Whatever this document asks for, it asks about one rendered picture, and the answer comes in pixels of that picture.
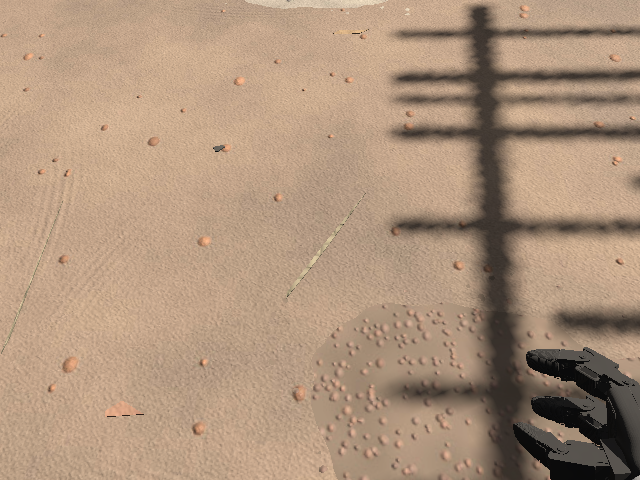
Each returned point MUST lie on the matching right robot hand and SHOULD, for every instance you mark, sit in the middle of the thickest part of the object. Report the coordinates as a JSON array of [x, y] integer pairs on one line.
[[614, 426]]

